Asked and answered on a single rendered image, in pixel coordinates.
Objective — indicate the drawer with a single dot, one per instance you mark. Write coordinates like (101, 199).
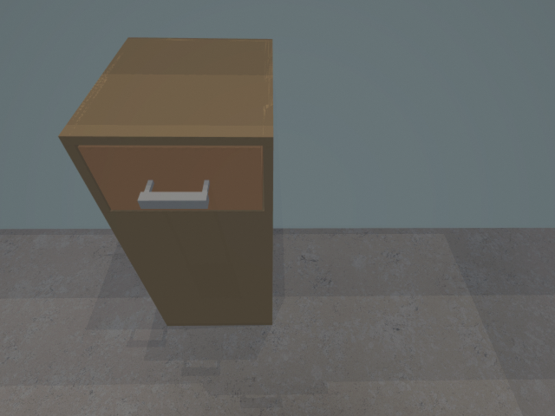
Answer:
(235, 173)

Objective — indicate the cabinet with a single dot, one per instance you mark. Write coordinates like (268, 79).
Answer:
(200, 267)

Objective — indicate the handle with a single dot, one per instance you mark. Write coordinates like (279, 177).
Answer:
(173, 200)

